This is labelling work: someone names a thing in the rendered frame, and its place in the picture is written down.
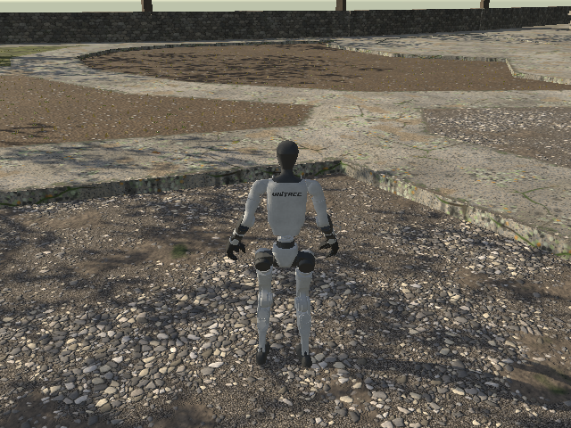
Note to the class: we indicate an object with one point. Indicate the robot torso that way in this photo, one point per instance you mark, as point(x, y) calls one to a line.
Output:
point(286, 205)

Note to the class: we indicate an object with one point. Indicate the robot left foot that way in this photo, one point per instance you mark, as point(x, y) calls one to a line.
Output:
point(261, 357)

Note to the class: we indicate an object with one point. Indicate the robot right upper arm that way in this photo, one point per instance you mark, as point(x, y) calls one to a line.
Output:
point(314, 188)

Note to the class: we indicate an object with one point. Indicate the right robot hand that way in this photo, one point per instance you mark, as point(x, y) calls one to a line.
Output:
point(333, 246)

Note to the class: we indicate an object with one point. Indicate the left robot forearm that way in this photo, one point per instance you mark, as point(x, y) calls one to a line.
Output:
point(239, 232)

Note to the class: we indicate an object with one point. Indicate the robot left upper arm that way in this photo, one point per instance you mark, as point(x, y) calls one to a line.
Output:
point(253, 200)

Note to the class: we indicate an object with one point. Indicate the right robot forearm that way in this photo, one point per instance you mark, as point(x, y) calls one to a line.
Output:
point(329, 232)

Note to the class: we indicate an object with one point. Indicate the left robot hand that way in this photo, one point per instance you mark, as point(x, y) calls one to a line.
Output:
point(230, 248)

